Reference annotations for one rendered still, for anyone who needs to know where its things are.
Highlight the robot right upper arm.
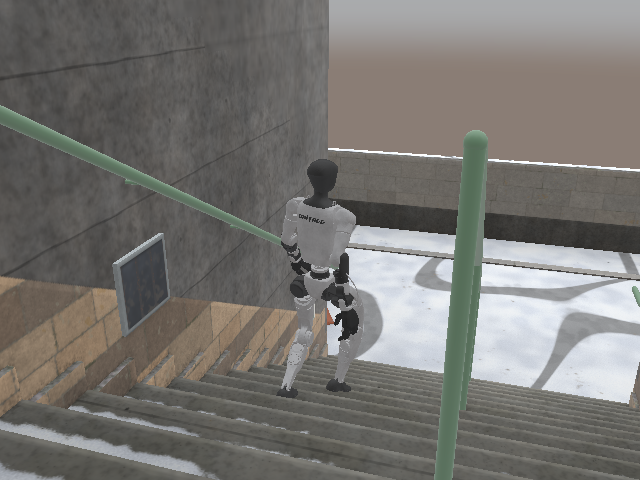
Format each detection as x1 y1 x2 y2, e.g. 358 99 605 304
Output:
329 206 356 267

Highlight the left robot forearm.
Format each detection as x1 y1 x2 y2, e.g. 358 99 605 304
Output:
281 234 302 263

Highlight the robot right hand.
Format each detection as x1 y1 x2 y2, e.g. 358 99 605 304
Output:
334 308 359 341

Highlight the right robot forearm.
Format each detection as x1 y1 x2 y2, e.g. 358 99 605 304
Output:
333 253 353 311

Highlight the robot left upper arm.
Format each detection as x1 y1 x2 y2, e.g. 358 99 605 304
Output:
281 197 306 246

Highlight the robot shin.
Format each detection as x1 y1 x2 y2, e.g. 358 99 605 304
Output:
281 329 308 391
334 326 363 383

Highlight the robot left hand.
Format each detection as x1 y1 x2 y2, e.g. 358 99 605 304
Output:
290 258 311 275

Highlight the robot left shin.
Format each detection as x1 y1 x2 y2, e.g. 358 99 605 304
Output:
281 329 308 391

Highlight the robot right shin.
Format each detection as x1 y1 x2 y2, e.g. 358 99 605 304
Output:
334 326 363 383

